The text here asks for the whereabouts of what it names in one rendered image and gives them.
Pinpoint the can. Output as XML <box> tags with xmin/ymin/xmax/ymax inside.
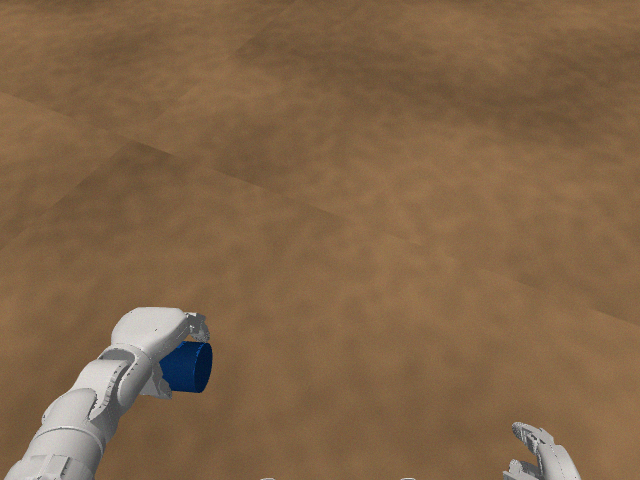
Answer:
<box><xmin>159</xmin><ymin>341</ymin><xmax>212</xmax><ymax>393</ymax></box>

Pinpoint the right robot hand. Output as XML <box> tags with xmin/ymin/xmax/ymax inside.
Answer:
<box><xmin>503</xmin><ymin>422</ymin><xmax>582</xmax><ymax>480</ymax></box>

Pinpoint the left robot hand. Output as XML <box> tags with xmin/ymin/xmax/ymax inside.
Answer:
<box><xmin>111</xmin><ymin>307</ymin><xmax>210</xmax><ymax>399</ymax></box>

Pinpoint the left robot arm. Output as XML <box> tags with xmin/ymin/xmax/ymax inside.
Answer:
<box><xmin>4</xmin><ymin>343</ymin><xmax>152</xmax><ymax>480</ymax></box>

